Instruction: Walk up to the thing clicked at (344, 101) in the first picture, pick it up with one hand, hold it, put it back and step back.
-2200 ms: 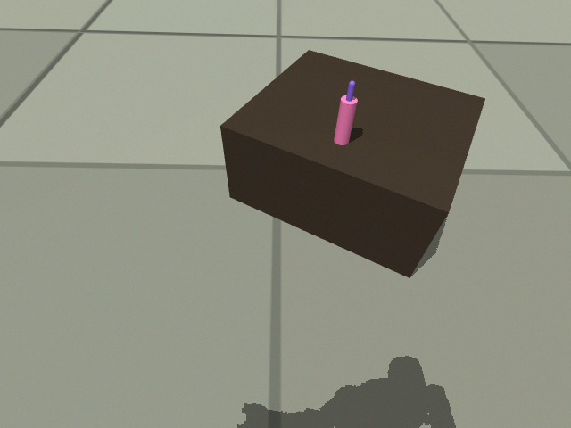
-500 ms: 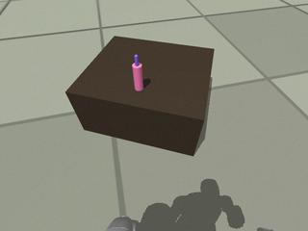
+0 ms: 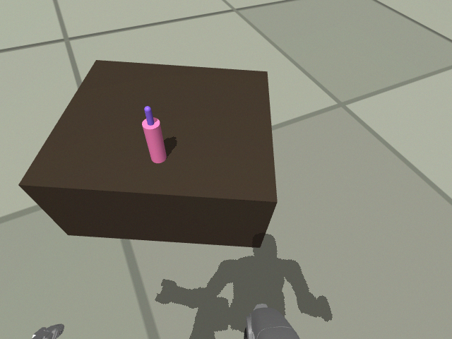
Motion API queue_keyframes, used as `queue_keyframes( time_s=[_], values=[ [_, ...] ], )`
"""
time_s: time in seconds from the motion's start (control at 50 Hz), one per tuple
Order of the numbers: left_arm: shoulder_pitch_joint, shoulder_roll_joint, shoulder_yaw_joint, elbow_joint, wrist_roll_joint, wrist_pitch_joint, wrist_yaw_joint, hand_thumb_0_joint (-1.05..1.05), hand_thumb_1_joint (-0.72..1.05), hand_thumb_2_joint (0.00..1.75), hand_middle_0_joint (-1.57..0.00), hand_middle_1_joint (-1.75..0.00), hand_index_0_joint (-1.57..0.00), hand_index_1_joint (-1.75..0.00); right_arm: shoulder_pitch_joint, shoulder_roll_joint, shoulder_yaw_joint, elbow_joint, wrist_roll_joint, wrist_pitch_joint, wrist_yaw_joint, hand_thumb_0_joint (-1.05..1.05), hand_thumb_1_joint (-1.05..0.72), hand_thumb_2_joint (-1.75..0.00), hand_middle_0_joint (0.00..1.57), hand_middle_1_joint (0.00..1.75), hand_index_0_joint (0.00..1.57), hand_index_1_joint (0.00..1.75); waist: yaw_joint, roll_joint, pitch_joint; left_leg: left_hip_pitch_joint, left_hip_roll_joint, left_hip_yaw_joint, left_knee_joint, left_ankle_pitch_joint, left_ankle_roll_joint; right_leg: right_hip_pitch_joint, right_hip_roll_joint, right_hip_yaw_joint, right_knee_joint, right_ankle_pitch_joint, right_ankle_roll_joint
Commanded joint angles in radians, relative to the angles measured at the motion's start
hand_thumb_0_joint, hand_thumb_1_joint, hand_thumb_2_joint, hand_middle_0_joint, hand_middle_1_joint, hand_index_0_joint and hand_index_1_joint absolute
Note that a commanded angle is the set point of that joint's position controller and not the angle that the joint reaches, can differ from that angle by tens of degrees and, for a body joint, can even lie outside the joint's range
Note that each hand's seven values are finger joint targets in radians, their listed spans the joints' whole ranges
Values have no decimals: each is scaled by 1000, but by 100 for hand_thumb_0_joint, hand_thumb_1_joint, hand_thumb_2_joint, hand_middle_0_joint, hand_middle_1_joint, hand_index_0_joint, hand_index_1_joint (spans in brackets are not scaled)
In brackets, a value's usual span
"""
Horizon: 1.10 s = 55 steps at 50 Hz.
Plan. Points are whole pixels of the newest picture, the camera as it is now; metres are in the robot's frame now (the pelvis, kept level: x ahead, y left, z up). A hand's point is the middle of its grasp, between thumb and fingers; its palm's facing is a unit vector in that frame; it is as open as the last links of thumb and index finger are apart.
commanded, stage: walk up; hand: left
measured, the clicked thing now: (153, 134) +0.77 +0.20 -0.23
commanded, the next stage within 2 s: none
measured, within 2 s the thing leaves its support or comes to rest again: neither
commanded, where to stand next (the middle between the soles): +0.27 +0.02 m, yaw -4 degrees
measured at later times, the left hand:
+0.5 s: hand (65, 310) +0.21 +0.31 -0.15, palm faces -0.08 -0.91 -0.40, open 7.4 cm
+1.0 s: hand (81, 263) +0.31 +0.30 -0.16, palm faces -0.12 -0.92 -0.38, open 7.4 cm
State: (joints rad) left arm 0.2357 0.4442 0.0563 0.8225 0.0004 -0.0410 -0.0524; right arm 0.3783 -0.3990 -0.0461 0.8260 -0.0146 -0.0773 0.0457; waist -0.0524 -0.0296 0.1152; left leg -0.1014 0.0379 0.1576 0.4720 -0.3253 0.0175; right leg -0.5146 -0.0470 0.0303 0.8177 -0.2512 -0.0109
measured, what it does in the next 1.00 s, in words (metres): walks ahead: right foot, then left foot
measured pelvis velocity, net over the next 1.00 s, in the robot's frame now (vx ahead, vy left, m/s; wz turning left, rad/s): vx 0.22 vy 0.04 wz -0.11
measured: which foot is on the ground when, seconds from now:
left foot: down 0.00-0.12, up 0.14-0.50, down 0.52-1.00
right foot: up 0.00-0.08, down 0.10-0.54, up 0.56-0.82, down 0.84-1.00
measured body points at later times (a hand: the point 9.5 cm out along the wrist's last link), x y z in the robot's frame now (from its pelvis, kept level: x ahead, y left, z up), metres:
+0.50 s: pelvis +0.16 +0.03 -0.02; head +0.18 +0.03 +0.43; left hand +0.22 +0.35 -0.12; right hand +0.24 -0.31 -0.11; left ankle +0.27 +0.16 -0.73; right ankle +0.15 -0.13 -0.74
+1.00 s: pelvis +0.22 +0.04 -0.01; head +0.23 +0.03 +0.44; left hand +0.31 +0.35 -0.13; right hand +0.28 -0.27 -0.14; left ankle +0.27 +0.16 -0.74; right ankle +0.22 -0.09 -0.74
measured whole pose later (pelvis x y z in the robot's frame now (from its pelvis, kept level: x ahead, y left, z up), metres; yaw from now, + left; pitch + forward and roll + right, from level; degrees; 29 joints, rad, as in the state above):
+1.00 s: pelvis +0.22 +0.04 -0.01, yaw -6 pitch -3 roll +0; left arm 0.20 0.37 0.02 1.00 0.01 0.00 -0.01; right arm 0.18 -0.37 0.00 0.96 0.01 -0.03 0.01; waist 0.01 0.02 0.07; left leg -0.30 0.06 0.09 0.63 -0.27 -0.01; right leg -0.27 -0.03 -0.01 0.65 -0.33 0.01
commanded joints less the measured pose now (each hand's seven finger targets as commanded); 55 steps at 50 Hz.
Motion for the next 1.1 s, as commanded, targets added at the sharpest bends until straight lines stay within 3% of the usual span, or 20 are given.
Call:
queue_keyframes(
  time_s=[0.0,0.06,0.08,0.1,0.12,0.14,0.24,0.36,0.46,0.48,0.52,0.54,0.56,0.64,0.74,0.8,0.86,0.88,0.94,1.08],
  values=[
    [-4,123,42,-78,1,-33,-3,0,90,90,-20,-30,-20,-30,-41,-273,-91,-104,1,-7,-20,0,-90,-90,20,30,20,30,16,184,-89,-33,232,-146,-71,383,168,150,10,-63,-184,77,-23],
    [115,168,67,-28,7,-47,12,0,90,90,-20,-30,-20,-30,-25,-232,-72,-116,1,7,-18,0,-90,-90,20,30,20,30,85,29,-157,-135,170,-91,180,340,124,435,59,-80,-291,105,-47],
    [185,217,89,-13,9,-56,22,0,90,90,-20,-30,-20,-30,27,-179,-52,-118,3,7,-17,0,-90,-90,20,30,20,30,116,-103,-215,-229,110,-58,387,257,89,576,29,11,-335,38,-74],
    [236,293,112,-26,13,-63,35,0,90,90,-20,-30,-20,-30,80,-121,-31,-131,4,8,-13,0,-90,-90,20,30,20,30,121,-282,-271,-418,4,-43,591,-147,39,709,-227,402,-390,8,-155],
    [219,320,109,-45,1,-62,40,0,90,90,-20,-30,-20,-30,61,-194,-46,-119,6,22,-19,0,-90,-90,20,30,20,30,131,-200,-227,-528,-29,-131,686,-240,18,679,-352,657,-495,-52,-245],
    [173,328,110,-53,-10,-59,44,0,90,90,-20,-30,-20,-30,28,-252,-64,-108,-3,32,-30,0,-90,-90,20,30,20,30,126,-167,-177,-532,21,-179,741,-267,11,587,-382,698,-491,-81,-307],
    [94,226,74,-60,-13,-69,51,0,90,90,-20,-30,-20,-30,24,-209,-61,-63,5,40,-10,0,-90,-90,20,30,20,30,55,-81,-49,-425,70,-203,620,-60,13,306,-189,275,-478,194,-214],
    [92,245,76,-84,10,-78,43,0,90,90,-20,-30,-20,-30,-70,-192,-77,-83,-12,38,16,0,-90,-90,20,30,20,30,73,-113,-52,-355,84,-137,353,33,-22,202,-156,178,-506,-55,-217],
    [29,199,38,-92,11,-47,51,0,90,90,-20,-30,-20,-30,-11,-171,-82,-24,-7,11,-15,0,-90,-90,20,30,20,30,5,-58,-125,-5,10,-101,84,200,-5,64,-118,95,-232,187,-142],
    [58,147,18,-88,6,-39,53,0,90,90,-20,-30,-20,-30,24,-201,-89,-7,-11,4,-25,0,-90,-90,20,30,20,30,-8,54,-149,50,28,-136,14,180,14,43,-64,54,-113,99,-103],
    [141,84,-6,-62,-8,-21,64,0,90,90,-20,-30,-20,-30,-20,-290,-94,-37,-18,-5,-35,0,-90,-90,20,30,20,30,39,248,-146,11,357,-602,-169,84,123,-59,98,10,135,-290,-24],
    [179,174,20,-23,-3,-6,76,0,90,90,-20,-30,-20,-30,-74,-338,-102,-46,0,3,-31,0,-90,-90,20,30,20,30,41,226,-146,-68,397,-636,-185,-99,208,3,44,51,216,-328,-33],
    [155,196,22,-4,2,-5,75,0,90,90,-20,-30,-20,-30,-113,-311,-100,-49,-1,9,-33,0,-90,-90,20,30,20,30,49,200,-96,-122,367,-603,-191,-135,218,4,25,45,240,-310,-33],
    [152,164,27,54,-2,2,61,0,90,90,-20,-30,-20,-30,-158,-272,-69,-37,-5,6,-43,0,-90,-90,20,30,20,30,63,243,-85,-158,228,-337,-119,66,153,65,-4,11,77,-218,-20],
    [110,142,32,88,10,13,59,0,90,90,-20,-30,-20,-30,-179,-260,-54,-31,-3,18,-46,0,-90,-90,20,30,20,30,53,221,-126,-213,235,-302,-66,158,161,204,15,-47,-63,-162,-10],
    [124,124,35,115,18,10,63,0,90,90,-20,-30,-20,-30,-235,-235,-35,-29,15,32,-46,0,-90,-90,20,30,20,30,97,161,-155,-255,223,-272,35,157,127,336,30,-61,-262,-34,-28],
    [-36,218,43,79,27,-6,64,0,90,90,-20,-30,-20,-30,-210,-139,-4,-1,32,38,-49,0,-90,-90,20,30,20,30,38,-82,-101,-259,43,-143,172,9,-3,206,-192,292,-435,-16,-139],
    [-126,222,33,68,21,2,58,0,90,90,-20,-30,-20,-30,-182,-170,-18,43,30,40,-55,0,-90,-90,20,30,20,30,7,-97,-91,-104,26,-145,162,-81,5,62,-209,265,-421,-58,-167],
    [-87,130,6,98,3,9,50,0,90,90,-20,-30,-20,-30,-225,-243,-25,87,18,17,-53,0,-90,-90,20,30,20,30,48,43,-129,-107,164,-285,-29,87,56,176,-42,41,-286,52,-39],
    [-145,138,1,154,-1,8,51,0,90,90,-20,-30,-20,-30,-274,-197,3,163,18,19,-49,0,-90,-90,20,30,20,30,47,11,-147,-68,108,-183,-41,203,13,263,-86,83,-395,126,-50]
  ],
)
